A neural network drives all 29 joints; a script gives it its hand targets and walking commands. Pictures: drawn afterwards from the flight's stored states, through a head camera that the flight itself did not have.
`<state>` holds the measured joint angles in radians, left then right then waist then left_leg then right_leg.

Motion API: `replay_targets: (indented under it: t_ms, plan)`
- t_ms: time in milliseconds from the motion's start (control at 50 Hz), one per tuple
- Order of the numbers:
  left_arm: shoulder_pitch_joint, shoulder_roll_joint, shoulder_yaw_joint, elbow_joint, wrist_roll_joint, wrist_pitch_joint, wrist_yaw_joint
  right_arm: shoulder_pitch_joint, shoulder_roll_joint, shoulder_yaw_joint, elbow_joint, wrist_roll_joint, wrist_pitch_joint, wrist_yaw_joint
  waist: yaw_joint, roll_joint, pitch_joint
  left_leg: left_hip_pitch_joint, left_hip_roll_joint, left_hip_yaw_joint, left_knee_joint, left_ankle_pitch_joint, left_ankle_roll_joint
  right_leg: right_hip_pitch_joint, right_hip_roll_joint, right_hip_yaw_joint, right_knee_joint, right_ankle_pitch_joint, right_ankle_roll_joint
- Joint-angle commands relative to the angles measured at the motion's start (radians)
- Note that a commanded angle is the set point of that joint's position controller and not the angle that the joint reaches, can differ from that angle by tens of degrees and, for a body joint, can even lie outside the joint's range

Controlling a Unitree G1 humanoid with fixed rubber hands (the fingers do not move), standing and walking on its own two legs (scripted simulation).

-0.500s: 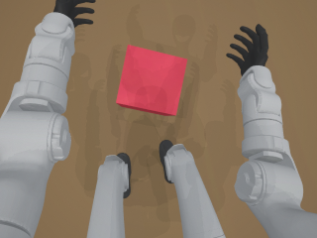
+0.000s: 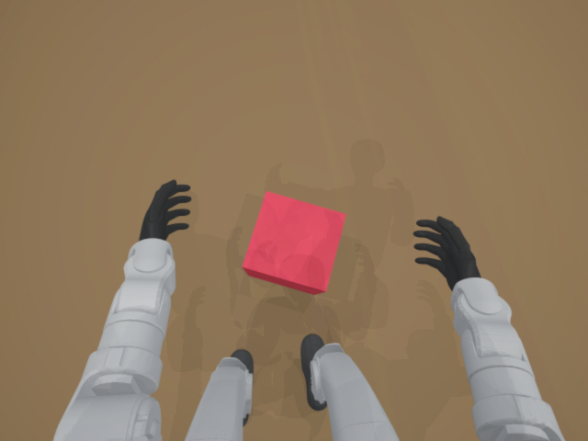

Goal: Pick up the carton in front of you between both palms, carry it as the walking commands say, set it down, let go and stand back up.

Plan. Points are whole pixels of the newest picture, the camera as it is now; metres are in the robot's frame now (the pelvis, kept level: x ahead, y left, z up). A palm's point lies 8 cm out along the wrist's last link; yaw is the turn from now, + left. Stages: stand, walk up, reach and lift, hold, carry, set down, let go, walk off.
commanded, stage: let go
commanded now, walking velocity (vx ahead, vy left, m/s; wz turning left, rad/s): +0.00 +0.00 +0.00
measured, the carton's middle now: (292, 248) +0.43 -0.06 -0.59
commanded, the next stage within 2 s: stand in 1.00 s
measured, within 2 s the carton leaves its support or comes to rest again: neither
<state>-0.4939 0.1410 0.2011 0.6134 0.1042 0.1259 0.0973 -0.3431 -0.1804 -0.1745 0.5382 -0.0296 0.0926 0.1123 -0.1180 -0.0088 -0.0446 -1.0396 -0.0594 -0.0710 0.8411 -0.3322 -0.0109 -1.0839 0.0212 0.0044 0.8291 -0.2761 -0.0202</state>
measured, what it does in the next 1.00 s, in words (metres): rises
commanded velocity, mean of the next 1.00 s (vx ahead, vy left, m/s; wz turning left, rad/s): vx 0.00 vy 0.00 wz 0.00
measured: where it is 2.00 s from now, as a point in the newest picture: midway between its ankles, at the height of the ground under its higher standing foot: (277, 393)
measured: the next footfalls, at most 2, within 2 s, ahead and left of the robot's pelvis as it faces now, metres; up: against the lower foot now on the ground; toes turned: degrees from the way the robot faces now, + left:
none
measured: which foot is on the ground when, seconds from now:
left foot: down 0.00-1.00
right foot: down 0.00-1.00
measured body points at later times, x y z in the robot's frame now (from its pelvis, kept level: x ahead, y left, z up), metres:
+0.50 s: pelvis +0.06 +0.02 +0.06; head +0.11 +0.02 +0.50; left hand +0.27 +0.23 -0.03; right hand +0.21 -0.23 -0.02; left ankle +0.02 +0.12 -0.68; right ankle +0.04 -0.10 -0.68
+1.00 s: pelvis +0.04 +0.01 +0.05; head +0.04 +0.01 +0.50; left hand +0.22 +0.24 -0.02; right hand +0.21 -0.24 -0.01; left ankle +0.02 +0.12 -0.68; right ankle +0.04 -0.10 -0.68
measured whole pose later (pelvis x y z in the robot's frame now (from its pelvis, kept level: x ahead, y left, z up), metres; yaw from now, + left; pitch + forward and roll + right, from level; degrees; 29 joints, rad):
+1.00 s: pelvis +0.04 +0.01 +0.05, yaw -3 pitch -6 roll +0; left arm 0.22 0.21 0.02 0.45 -0.01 0.12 -0.03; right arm 0.21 -0.23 -0.03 0.37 -0.02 0.24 0.02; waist 0.00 0.01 0.09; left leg -0.07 -0.03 -0.03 0.49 -0.32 0.02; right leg -0.13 0.04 0.06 0.49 -0.26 -0.01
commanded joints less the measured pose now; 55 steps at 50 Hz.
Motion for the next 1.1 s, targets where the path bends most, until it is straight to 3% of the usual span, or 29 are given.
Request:
replay_targets:
  t_ms: [0,160,220,400,520,660,700,720,780,980,1000,1040,1080]
  plan:
    - [-0.038,0.075,-0.012,-0.115,-0.014,-0.052,-0.014,0.072,-0.092,0.032,-0.100,0.029,-0.038,0.002,-0.015,0.015,-0.570,0.230,-0.014,0.053,-0.134,0.090,-0.009,0.677,-0.008,0.032,-0.082,0.334,0.042]
    - [0.284,0.101,-0.041,-0.102,-0.031,-0.115,-0.048,0.367,-0.082,0.110,-0.192,0.068,-0.083,-0.030,0.022,-0.048,-0.449,0.338,-0.017,0.049,-0.244,0.183,0.009,0.973,-0.030,0.090,-0.160,0.623,0.059]
    - [0.377,0.116,-0.055,-0.119,-0.039,-0.131,-0.058,0.458,-0.087,0.127,-0.220,0.074,-0.090,-0.039,0.035,-0.039,-0.381,0.428,-0.014,0.045,-0.293,0.224,0.011,1.010,-0.027,0.090,-0.203,0.659,0.062]
    - [0.591,0.124,-0.108,-0.191,-0.070,-0.126,-0.095,0.538,-0.122,0.129,-0.210,0.070,-0.081,-0.037,0.091,0.069,-0.142,0.785,0.030,0.024,-0.412,0.367,-0.009,0.954,0.021,0.036,-0.370,0.400,0.046]
    - [0.667,0.131,-0.140,-0.247,-0.100,-0.089,-0.133,0.556,-0.132,0.107,-0.190,0.038,-0.046,-0.038,0.103,0.045,-0.037,0.873,0.047,0.020,-0.464,0.377,-0.014,0.979,0.035,0.018,-0.411,0.305,0.039]
    - [0.671,0.139,-0.156,-0.286,-0.111,-0.039,-0.158,0.547,-0.138,0.086,-0.190,0.006,0.005,-0.039,0.100,0.017,0.064,0.880,0.057,0.022,-0.496,0.300,-0.007,1.013,0.039,0.002,-0.419,0.221,0.031]
    - [0.662,0.141,-0.154,-0.290,-0.107,-0.026,-0.160,0.538,-0.137,0.085,-0.194,0.004,0.017,-0.038,0.101,0.020,0.084,0.866,0.060,0.023,-0.500,0.269,-0.005,1.027,0.038,-0.001,-0.415,0.204,0.030]
    - [0.707,0.138,-0.154,-0.230,-0.126,-0.055,-0.140,0.480,-0.176,0.083,-0.268,-0.001,0.065,-0.063,0.104,0.011,0.042,0.927,0.069,0.008,-0.464,0.351,-0.004,0.996,0.056,-0.006,-0.390,0.162,0.038]
    - [0.683,0.148,-0.157,-0.253,-0.119,-0.054,-0.122,0.511,-0.159,0.101,-0.249,0.000,0.097,-0.080,0.111,0.039,0.069,0.917,0.066,0.011,-0.452,0.362,-0.012,0.970,0.056,-0.004,-0.384,0.144,0.028]
    - [0.678,0.161,-0.150,-0.254,-0.109,-0.017,-0.126,0.493,-0.146,0.119,-0.270,0.007,0.147,-0.093,0.119,0.038,0.110,0.867,0.049,0.040,-0.457,0.229,0.004,1.014,0.041,0.014,-0.387,0.129,0.025]
    - [0.701,0.292,-0.100,-0.113,-0.059,-0.053,-0.093,0.448,-0.250,0.088,-0.136,-0.007,0.052,-0.128,0.143,0.111,0.121,0.746,0.073,-0.001,-0.418,0.036,-0.009,0.870,-0.042,0.055,-0.390,0.089,0.040]
    - [0.697,0.309,-0.101,-0.089,-0.044,-0.087,-0.079,0.481,-0.231,0.094,-0.096,-0.018,-0.019,-0.133,0.122,0.047,0.108,0.786,0.084,-0.029,-0.416,-0.082,0.001,0.808,-0.065,0.099,-0.430,-0.069,0.028]
    - [0.667,0.291,-0.105,-0.074,-0.043,-0.107,-0.080,0.490,-0.236,0.095,-0.055,-0.018,-0.053,-0.127,0.113,0.016,0.090,0.808,0.092,-0.047,-0.407,-0.100,0.014,0.776,-0.065,0.114,-0.443,-0.137,0.016]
